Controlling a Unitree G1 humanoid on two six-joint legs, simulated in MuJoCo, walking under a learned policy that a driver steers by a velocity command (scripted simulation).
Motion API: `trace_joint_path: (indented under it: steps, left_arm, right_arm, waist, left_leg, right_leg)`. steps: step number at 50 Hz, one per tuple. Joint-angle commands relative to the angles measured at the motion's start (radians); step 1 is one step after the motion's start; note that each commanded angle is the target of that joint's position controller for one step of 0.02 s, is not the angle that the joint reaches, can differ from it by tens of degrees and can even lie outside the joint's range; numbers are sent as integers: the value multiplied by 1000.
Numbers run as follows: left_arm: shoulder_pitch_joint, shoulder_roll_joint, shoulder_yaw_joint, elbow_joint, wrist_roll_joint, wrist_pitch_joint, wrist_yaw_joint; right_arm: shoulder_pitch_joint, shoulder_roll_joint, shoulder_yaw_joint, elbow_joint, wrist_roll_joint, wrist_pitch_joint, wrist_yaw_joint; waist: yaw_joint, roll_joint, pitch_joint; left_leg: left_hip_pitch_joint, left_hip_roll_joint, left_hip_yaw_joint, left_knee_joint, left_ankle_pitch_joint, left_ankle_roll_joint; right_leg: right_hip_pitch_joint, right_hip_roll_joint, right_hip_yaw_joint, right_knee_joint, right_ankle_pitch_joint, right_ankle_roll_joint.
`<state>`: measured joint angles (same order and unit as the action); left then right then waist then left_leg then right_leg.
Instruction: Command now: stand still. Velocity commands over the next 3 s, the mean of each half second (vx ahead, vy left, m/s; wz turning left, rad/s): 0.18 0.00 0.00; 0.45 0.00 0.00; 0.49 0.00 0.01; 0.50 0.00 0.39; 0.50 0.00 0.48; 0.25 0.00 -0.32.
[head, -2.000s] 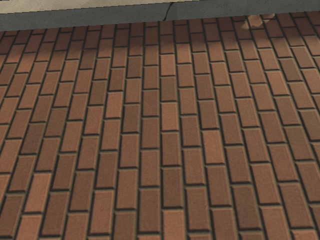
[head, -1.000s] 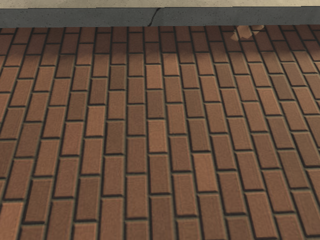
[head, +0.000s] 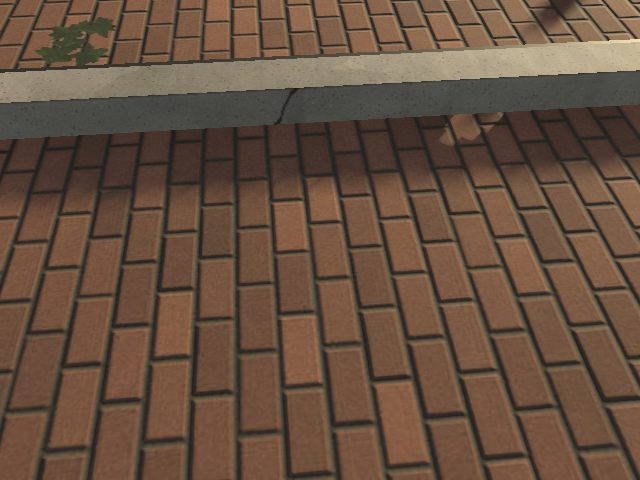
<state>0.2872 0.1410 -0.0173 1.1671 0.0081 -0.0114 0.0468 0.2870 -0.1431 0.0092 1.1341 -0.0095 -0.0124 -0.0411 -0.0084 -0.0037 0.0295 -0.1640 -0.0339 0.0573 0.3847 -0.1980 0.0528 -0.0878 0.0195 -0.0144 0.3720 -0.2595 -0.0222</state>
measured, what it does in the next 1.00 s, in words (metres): walks ahead: left foot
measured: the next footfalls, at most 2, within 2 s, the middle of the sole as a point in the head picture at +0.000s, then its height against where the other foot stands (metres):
left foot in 0.88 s outside the picture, level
right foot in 1.42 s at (382, 384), level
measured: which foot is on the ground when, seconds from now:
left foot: down 0.00-0.46, up 0.48-0.86, down 0.88-1.00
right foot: down 0.00-0.90, up 0.92-1.00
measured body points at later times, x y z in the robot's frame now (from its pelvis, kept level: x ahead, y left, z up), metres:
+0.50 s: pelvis +0.07 -0.03 -0.01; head +0.07 -0.04 +0.44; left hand +0.07 +0.20 -0.16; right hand -0.02 -0.26 -0.17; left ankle +0.01 +0.08 -0.74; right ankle +0.03 -0.11 -0.75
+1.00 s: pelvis +0.32 +0.00 -0.02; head +0.35 +0.00 +0.43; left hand +0.30 +0.23 -0.17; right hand +0.41 -0.25 -0.16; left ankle +0.39 +0.05 -0.74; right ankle +0.18 -0.12 -0.64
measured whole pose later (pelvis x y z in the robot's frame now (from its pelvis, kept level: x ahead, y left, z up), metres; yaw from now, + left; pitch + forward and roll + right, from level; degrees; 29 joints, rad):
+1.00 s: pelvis +0.32 +0.00 -0.02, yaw -1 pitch -1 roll +1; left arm 0.37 0.17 0.04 1.06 0.02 -0.09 0.00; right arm 0.16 -0.21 -0.06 0.99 -0.02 -0.07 0.01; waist 0.02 -0.02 0.07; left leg -0.33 -0.07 0.14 0.52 -0.19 0.12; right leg -0.30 -0.01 0.00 1.22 -0.32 -0.10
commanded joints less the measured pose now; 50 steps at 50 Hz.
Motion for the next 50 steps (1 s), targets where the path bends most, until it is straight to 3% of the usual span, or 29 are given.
trace_joint_path:
  steps: [1,7,8,11,13,14,16,17,20,22,23,24,25,26,27,28,30,33,37,39,41,43,44,45,46,47,48,49,50]
  left_arm:
    - [75,70,9,-1,0,-2,3]
    - [87,63,8,4,1,-1,5]
    - [99,59,7,8,2,-1,4]
    - [113,81,24,-5,12,6,-2]
    - [97,68,24,-33,18,4,-11]
    - [79,52,22,-51,21,-4,-15]
    - [31,27,19,-89,32,-25,-28]
    - [1,47,24,-109,33,-35,-34]
    - [24,46,33,-130,20,-57,-52]
    - [158,21,37,-84,7,-66,-50]
    - [254,41,48,-52,8,-68,-44]
    - [372,114,68,-35,19,-74,-32]
    - [460,202,94,-12,16,-67,-29]
    - [398,160,86,-25,21,-59,-25]
    - [328,137,79,-52,20,-62,-27]
    - [273,127,75,-72,18,-68,-29]
    - [236,102,63,-83,13,-83,-28]
    - [281,91,52,-63,9,-96,-28]
    - [280,105,45,-63,12,-101,-27]
    - [284,128,49,-58,11,-105,-25]
    - [260,154,54,-60,10,-110,-23]
    - [228,180,63,-65,8,-102,-21]
    - [229,169,60,-75,6,-99,-26]
    - [306,58,41,-104,-16,-93,-39]
    - [306,101,62,-106,-14,-89,-46]
    - [203,126,70,-143,-2,-85,-46]
    - [128,128,71,-162,8,-90,-50]
    - [113,106,72,-163,13,-87,-51]
    - [128,92,72,-161,28,-75,-55]
  right_arm:
    - [71,-75,-11,-1,0,-3,-3]
    - [76,-67,-11,9,0,-2,-4]
    - [85,-64,-11,13,-1,-1,-4]
    - [94,-105,-34,5,-3,13,3]
    - [126,-106,-42,-3,-3,14,10]
    - [161,-109,-46,0,-3,10,11]
    - [238,-146,-66,19,-9,2,13]
    - [243,-155,-72,17,-12,-1,15]
    - [161,-162,-79,-14,-9,-16,21]
    - [59,-149,-80,-47,7,-21,24]
    - [17,-134,-77,-68,6,-29,25]
    - [-47,-79,-60,-109,8,-42,31]
    - [-63,-63,-55,-148,-8,-52,39]
    - [-83,-124,-69,-146,-38,-54,46]
    - [-63,-101,-67,-138,-34,-58,55]
    - [-44,-84,-64,-128,-25,-63,63]
    - [-54,-89,-69,-131,-26,-57,74]
    - [-126,-76,-68,-165,-25,-41,76]
    - [-315,-51,-47,-248,-12,-34,78]
    - [-333,-70,-48,-266,-9,-32,73]
    - [-255,-109,-63,-254,-8,-37,60]
    - [6,-154,-90,-169,-9,-51,45]
    - [148,-204,-110,-128,-27,-57,36]
    - [241,-304,-134,-125,-51,-58,34]
    - [179,-299,-133,-129,-21,-47,48]
    - [41,-254,-120,-150,-4,-48,50]
    - [-31,-177,-100,-165,1,-57,54]
    - [-57,-140,-88,-161,-4,-68,54]
    - [-44,-106,-76,-144,-5,-77,48]
  waist:
    - [-1,0,41]
    - [0,1,46]
    - [0,2,27]
    - [0,17,81]
    - [-17,34,168]
    - [-32,57,181]
    - [-57,135,147]
    - [-62,122,139]
    - [-4,99,132]
    - [75,72,121]
    - [114,26,103]
    - [168,-146,71]
    - [177,-292,84]
    - [130,-125,141]
    - [86,-56,144]
    - [53,-35,138]
    - [22,-41,121]
    - [17,-69,106]
    - [38,-102,140]
    - [33,-120,131]
    - [-16,-117,74]
    - [-131,-95,-67]
    - [-180,-64,-144]
    - [-144,137,-277]
    - [-114,146,-316]
    - [-56,90,-136]
    - [-43,21,-32]
    - [-7,-1,13]
    - [24,11,27]
  left_leg:
    - [22,129,-129,-57,162,11]
    - [21,128,-131,-60,155,11]
    - [28,118,-128,-67,66,13]
    - [-49,85,-142,-42,-379,58]
    - [-94,130,-232,-68,-560,101]
    - [-63,171,-303,-98,-594,128]
    - [35,298,-490,-210,-621,200]
    - [29,333,-534,-246,-601,222]
    - [-66,320,-464,-249,-496,203]
    - [-235,216,-296,-166,-405,141]
    - [-361,159,-214,-59,-359,111]
    - [-509,51,-76,203,-311,60]
    - [-650,-15,38,460,-328,41]
    - [-684,45,-25,607,-306,50]
    - [-675,69,-51,655,-235,52]
    - [-650,89,-59,669,-165,44]
    - [-615,102,-40,650,-78,20]
    - [-603,80,15,609,-12,-2]
    - [-468,46,75,337,84,2]
    - [-368,23,98,252,97,32]
    - [-240,-15,102,222,80,75]
    - [29,-47,93,140,94,114]
    - [246,53,-11,119,19,140]
    - [474,363,-463,57,-177,240]
    - [449,440,-804,-137,-270,307]
    - [300,407,-660,-169,-373,270]
    - [146,370,-530,-204,-293,240]
    - [47,323,-431,-225,-181,206]
    - [-25,286,-351,-235,-81,183]
  right_leg:
    - [-69,-109,95,-60,168,-27]
    - [-69,-109,94,-61,159,-27]
    - [-64,-100,90,-67,85,-30]
    - [-146,-49,72,0,-287,-72]
    - [-268,-43,90,54,-409,-93]
    - [-326,-31,76,107,-379,-93]
    - [-395,-1,-26,258,-209,-76]
    - [-397,-14,-32,299,-184,-74]
    - [-296,-39,-21,270,-190,-82]
    - [-15,12,-69,81,-71,-83]
    - [161,1,-28,25,-59,-89]
    - [289,-188,261,-141,-261,-129]
    - [332,-384,572,-255,-362,-216]
    - [259,-396,554,-232,-320,-234]
    - [214,-360,483,-231,-245,-218]
    - [189,-323,408,-243,-155,-198]
    - [164,-266,279,-260,41,-169]
    - [150,-219,148,-225,393,-158]
    - [49,-181,60,-232,535,-151]
    - [54,-202,49,-219,646,-148]
    - [104,-219,25,-102,912,-132]
    - [104,-199,-9,213,988,-105]
    - [-50,-162,-23,449,746,-97]
    - [-330,-23,-66,853,97,-65]
    - [-470,56,60,1043,-215,-74]
    - [-552,-24,77,1046,-122,-86]
    - [-541,-64,66,985,-45,-88]
    - [-493,-94,65,921,-12,-87]
    - [-436,-112,65,869,-6,-77]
